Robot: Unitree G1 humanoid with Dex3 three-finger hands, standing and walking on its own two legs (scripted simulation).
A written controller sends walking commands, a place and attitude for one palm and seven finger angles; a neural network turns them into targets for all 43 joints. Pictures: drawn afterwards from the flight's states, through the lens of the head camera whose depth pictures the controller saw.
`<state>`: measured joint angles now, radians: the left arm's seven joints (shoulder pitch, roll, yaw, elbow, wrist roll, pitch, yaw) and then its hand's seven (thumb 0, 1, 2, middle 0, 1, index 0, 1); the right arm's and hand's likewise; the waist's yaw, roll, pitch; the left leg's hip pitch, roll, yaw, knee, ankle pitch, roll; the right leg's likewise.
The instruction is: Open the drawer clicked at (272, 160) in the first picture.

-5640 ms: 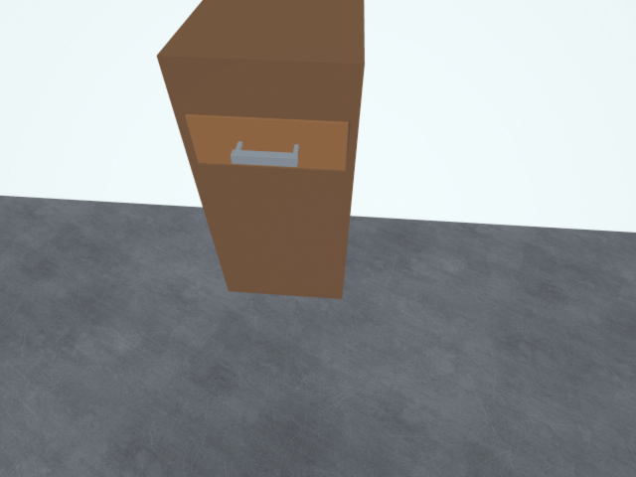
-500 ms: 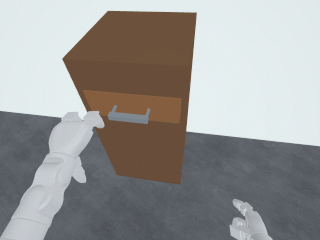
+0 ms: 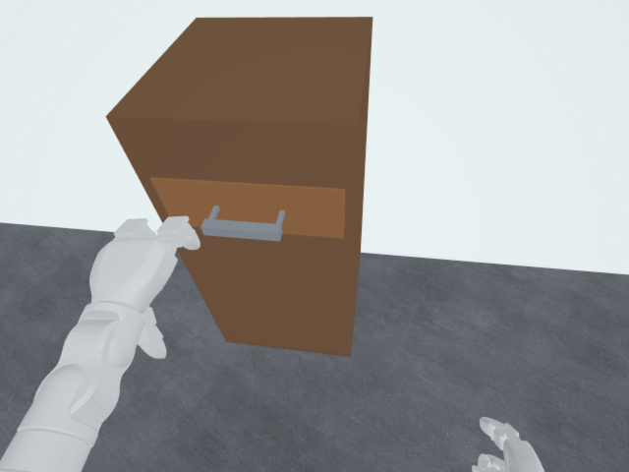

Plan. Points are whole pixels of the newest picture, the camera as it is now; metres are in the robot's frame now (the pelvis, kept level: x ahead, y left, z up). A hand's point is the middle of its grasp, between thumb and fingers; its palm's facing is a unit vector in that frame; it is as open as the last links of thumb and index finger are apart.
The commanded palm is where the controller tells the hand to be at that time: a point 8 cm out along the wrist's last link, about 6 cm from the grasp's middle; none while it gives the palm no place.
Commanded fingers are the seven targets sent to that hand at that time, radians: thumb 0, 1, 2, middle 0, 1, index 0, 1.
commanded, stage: move the hooked fingers above the handle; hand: left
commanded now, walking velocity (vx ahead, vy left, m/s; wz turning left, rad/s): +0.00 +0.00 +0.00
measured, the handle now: (245, 221) +0.57 +0.22 -0.08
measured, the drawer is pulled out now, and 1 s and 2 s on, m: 0.00 0.00 0.00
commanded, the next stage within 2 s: none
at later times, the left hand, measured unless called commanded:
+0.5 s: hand (192, 261) +0.38 +0.23 +0.04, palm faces -0.02 -0.07 -1.00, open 13.8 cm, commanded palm +0.35 +0.24 +0.10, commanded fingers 0.00 -0.50 0.30 -0.30 -1.20 -0.30 -1.20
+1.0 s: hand (211, 240) +0.44 +0.23 +0.01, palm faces -0.05 -0.04 -1.00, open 13.8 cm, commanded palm +0.43 +0.23 +0.07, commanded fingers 0.00 -0.50 0.30 -0.30 -1.20 -0.30 -1.20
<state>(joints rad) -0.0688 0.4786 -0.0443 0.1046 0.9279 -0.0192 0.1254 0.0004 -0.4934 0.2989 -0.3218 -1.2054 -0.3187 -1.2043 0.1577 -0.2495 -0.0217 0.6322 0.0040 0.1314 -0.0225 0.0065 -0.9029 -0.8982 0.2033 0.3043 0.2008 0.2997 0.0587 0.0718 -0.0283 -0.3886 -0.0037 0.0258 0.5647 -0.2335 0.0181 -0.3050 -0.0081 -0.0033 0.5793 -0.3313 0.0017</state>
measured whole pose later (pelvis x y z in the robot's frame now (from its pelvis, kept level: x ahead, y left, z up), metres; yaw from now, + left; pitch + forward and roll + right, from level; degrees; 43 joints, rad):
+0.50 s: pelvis +0.01 -0.01 -0.01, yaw +0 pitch +8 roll +0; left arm -0.33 0.47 -0.06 0.45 0.98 -0.10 0.15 0.00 -0.49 0.30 -0.32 -1.21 -0.32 -1.20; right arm 0.21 -0.25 -0.04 0.65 0.00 0.14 -0.04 0.00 -0.90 -0.90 0.20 0.30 0.20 0.30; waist 0.02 0.05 -0.07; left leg -0.52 0.01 0.02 0.66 -0.28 0.01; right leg -0.44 0.00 -0.01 0.67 -0.38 -0.01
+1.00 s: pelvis +0.01 +0.00 -0.02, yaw -1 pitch +14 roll -1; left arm -0.59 0.47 -0.04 0.82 1.06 -0.11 0.25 0.00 -0.49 0.30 -0.32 -1.21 -0.32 -1.20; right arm 0.29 -0.24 -0.06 0.66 0.00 0.17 -0.02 0.00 -0.90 -0.90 0.21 0.30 0.20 0.30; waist -0.05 0.04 -0.13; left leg -0.69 0.02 0.03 0.77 -0.33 0.02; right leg -0.60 0.01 0.01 0.76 -0.41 0.00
